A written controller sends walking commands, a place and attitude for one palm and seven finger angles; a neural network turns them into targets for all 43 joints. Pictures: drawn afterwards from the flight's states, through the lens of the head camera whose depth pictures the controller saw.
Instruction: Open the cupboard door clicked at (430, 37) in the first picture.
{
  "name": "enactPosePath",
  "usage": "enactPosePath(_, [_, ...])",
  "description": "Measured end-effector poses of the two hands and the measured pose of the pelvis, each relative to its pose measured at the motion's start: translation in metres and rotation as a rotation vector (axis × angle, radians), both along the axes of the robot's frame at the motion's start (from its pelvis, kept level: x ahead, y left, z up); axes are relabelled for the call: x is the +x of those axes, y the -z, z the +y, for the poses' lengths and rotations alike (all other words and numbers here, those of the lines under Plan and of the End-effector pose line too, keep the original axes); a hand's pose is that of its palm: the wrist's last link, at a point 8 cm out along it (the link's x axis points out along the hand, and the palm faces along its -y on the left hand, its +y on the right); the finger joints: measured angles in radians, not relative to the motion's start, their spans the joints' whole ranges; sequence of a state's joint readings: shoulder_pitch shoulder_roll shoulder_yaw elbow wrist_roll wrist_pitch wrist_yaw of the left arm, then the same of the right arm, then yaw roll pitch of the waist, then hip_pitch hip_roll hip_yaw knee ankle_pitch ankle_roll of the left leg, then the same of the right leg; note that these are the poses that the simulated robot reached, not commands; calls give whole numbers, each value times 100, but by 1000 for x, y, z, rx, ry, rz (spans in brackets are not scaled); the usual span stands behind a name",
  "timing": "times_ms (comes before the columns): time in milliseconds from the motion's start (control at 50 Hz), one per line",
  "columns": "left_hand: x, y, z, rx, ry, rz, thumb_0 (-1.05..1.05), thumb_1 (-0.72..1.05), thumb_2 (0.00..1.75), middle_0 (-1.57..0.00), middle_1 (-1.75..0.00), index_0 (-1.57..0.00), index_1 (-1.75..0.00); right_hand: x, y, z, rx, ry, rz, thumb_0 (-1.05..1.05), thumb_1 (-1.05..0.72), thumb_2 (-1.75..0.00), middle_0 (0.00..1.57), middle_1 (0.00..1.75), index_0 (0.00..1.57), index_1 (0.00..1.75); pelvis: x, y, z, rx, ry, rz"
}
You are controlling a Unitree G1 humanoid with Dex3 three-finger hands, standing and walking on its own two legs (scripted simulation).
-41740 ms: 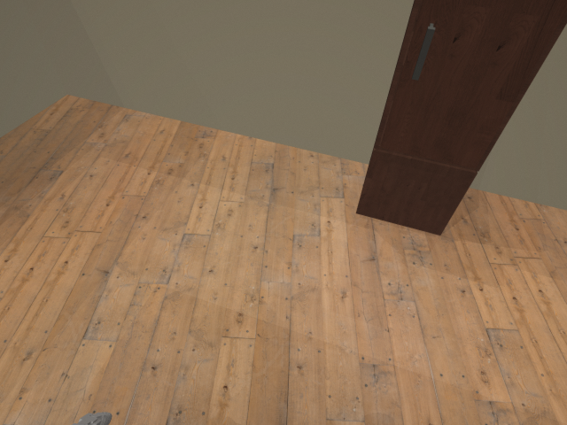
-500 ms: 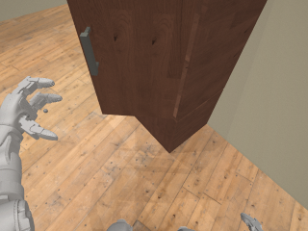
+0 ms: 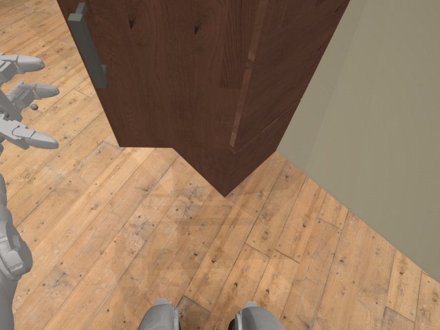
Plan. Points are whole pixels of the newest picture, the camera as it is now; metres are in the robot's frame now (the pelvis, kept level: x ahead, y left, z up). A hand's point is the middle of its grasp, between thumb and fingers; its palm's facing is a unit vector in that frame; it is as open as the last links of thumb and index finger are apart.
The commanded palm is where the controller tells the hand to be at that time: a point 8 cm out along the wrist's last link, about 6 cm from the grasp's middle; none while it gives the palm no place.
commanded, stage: move the hooked fingers beside the handle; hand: left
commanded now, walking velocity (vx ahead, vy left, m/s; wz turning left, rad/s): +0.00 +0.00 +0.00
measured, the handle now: (92, 48) +0.63 +0.23 +0.09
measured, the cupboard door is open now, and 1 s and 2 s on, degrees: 47 47 47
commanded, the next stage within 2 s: slide the fingers in behind the handle in 1.72 s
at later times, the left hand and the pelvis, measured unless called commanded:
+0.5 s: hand (39, 69) +0.54 +0.30 +0.11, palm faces -0.01 -1.00 -0.01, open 14.0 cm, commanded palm +0.55 +0.34 +0.10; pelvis +0.00 +0.01 -0.01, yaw -2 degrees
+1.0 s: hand (36, 64) +0.58 +0.32 +0.09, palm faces -0.01 -1.00 +0.00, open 14.0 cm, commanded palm +0.58 +0.33 +0.09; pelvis +0.02 +0.03 -0.02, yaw -3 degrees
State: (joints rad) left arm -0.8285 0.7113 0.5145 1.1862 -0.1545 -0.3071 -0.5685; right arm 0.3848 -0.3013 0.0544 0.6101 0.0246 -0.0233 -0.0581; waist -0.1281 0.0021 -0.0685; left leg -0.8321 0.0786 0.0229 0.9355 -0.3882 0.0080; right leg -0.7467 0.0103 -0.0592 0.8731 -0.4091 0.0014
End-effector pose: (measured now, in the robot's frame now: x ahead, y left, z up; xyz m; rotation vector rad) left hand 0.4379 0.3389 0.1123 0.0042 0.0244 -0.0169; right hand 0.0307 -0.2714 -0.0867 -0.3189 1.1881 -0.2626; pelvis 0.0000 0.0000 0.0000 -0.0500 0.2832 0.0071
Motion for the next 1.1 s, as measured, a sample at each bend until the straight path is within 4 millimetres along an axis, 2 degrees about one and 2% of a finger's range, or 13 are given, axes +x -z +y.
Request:
enactPosePath(320, [55, -1, 6, 0, 3, 22, -1, -50, 30, -30, -120, -30, -120, -45, 0, 5, -31, 80, 184, 0, -90, -90, 20, 30, 21, 30, 2, 9, 5, -24, 6, 81])
enactPosePath(680, [110, 3, 25, 13, 3, 33, -1, -50, 30, -30, -120, -30, -120, -80, -1, 34, -39, 144, 336, 0, -90, -90, 20, 30, 21, 30, 8, 20, 19, -60, 13, 176])
enactPosePath(900, [120, 18, 33, -3, -1, 44, -1, -50, 30, -30, -120, -30, -120, -81, -6, 53, -7, 169, 380, 0, -90, -90, 20, 30, 21, 30, 17, 19, 27, -69, 21, 197])
enactPosePath(1100, [116, 14, 35, -7, 1, 34, -1, -50, 30, -29, -120, -30, -120, -66, -9, 51, -4, 144, 367, 0, -90, -90, 20, 30, 21, 30, 24, 14, 29, -74, 4, 184])
